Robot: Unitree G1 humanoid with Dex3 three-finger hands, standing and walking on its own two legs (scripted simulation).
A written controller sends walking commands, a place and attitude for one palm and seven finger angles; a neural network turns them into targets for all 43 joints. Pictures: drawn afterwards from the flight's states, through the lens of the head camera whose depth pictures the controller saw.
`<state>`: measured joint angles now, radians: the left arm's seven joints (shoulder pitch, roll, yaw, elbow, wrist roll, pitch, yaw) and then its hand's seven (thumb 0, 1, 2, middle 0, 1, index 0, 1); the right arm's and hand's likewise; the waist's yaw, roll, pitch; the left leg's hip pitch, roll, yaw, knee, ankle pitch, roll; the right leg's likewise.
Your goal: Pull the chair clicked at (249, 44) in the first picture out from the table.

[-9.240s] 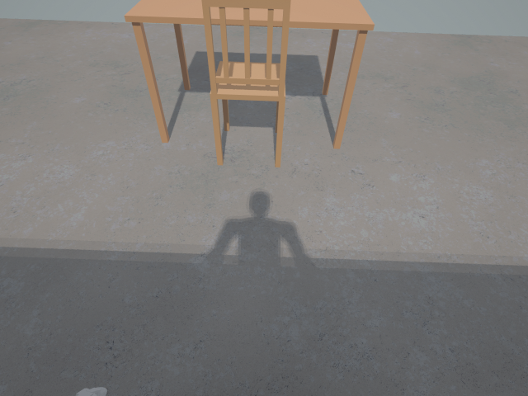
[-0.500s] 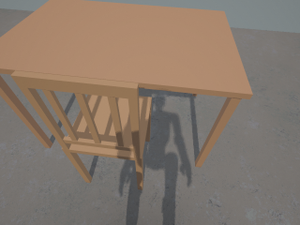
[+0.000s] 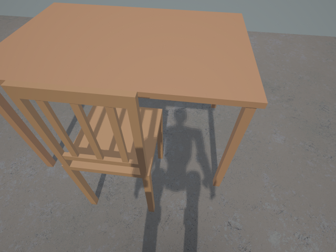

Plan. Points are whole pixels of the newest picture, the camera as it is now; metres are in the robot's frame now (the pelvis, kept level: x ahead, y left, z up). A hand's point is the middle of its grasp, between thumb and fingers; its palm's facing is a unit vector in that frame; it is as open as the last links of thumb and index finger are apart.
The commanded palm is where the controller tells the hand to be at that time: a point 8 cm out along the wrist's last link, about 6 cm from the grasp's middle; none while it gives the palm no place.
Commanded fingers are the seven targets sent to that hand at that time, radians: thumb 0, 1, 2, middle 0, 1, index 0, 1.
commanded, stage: come to a stop and stand still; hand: left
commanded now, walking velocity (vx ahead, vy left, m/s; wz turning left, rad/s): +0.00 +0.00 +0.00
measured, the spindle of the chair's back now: (89, 134) +0.47 +0.30 -0.07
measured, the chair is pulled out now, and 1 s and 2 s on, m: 0.00 0.00 0.00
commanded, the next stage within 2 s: look again from close up in 0.32 s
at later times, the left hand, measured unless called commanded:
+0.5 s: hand out of the picture -0.05 +0.17 -0.17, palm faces +0.02 -0.98 -0.19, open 7.4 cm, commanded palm none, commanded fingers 0.00 0.90 0.90 -0.20 -0.30 -0.20 -0.30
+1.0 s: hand out of the picture -0.01 +0.19 -0.16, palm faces +0.02 -0.98 -0.20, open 7.3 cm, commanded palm none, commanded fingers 0.00 0.90 0.90 -0.20 -0.30 -0.20 -0.30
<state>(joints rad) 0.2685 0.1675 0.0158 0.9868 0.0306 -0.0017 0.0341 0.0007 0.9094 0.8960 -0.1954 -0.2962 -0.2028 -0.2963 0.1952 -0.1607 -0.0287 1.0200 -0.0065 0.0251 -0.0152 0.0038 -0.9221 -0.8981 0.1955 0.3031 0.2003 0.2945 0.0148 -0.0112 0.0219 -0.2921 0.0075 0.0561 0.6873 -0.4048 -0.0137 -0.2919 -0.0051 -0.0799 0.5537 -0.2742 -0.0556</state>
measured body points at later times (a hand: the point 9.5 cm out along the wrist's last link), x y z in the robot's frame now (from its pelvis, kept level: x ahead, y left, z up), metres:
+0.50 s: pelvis -0.03 +0.01 +0.00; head -0.02 +0.00 +0.45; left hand -0.05 +0.22 -0.15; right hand -0.04 -0.20 -0.16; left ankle -0.03 +0.11 -0.73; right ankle +0.01 -0.08 -0.73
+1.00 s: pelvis -0.02 +0.02 +0.01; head -0.02 +0.01 +0.46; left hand -0.02 +0.24 -0.15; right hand -0.03 -0.19 -0.16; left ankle -0.03 +0.11 -0.73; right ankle +0.01 -0.08 -0.73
